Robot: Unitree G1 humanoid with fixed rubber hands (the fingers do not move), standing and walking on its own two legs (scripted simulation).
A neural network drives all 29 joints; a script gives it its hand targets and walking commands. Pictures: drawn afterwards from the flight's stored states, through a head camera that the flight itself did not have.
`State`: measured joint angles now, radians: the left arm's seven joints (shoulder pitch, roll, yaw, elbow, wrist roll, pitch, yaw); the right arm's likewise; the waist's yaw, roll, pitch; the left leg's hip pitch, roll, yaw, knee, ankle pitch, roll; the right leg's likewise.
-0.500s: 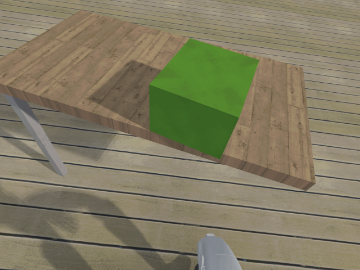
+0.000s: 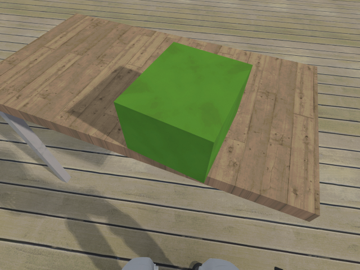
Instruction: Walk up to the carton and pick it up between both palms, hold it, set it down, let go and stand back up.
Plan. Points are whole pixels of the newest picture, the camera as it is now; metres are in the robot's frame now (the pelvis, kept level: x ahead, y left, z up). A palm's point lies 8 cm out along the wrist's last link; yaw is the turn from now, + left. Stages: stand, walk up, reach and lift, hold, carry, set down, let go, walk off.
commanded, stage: walk up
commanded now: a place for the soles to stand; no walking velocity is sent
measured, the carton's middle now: (187, 108) +0.48 -0.01 +0.06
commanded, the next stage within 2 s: none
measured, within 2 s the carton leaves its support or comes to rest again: neither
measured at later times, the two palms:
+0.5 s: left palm out of the picture +0.02 +0.26 -0.12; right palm out of the picture +0.06 -0.25 -0.12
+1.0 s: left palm out of the picture +0.08 +0.46 -0.13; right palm out of the picture -0.07 -0.09 -0.13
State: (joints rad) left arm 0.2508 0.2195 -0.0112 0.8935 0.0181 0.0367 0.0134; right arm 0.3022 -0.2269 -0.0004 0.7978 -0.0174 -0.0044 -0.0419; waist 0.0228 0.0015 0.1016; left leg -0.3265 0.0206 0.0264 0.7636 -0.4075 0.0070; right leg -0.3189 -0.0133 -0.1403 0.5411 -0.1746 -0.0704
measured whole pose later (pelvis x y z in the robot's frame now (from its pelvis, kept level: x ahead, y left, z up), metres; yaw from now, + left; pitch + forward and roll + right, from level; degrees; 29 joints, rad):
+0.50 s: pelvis -0.02 +0.00 +0.00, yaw +2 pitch -2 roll +0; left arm 0.23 0.28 -0.01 0.93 0.00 0.04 0.00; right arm 0.23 -0.26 0.03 0.88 0.00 0.00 -0.02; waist 0.00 0.01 0.06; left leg -0.30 -0.01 0.02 0.59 -0.34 0.05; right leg -0.33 -0.01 -0.12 0.48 -0.13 -0.05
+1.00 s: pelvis -0.05 +0.19 -0.02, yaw -11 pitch -2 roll -2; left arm 0.31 0.31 0.08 0.78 0.06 0.04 0.06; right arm 0.31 -0.29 -0.01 0.80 -0.01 0.07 0.04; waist -0.04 0.01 0.04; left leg -0.34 0.09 0.06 0.81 -0.44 -0.03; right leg -0.62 0.00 0.18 0.94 -0.57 0.01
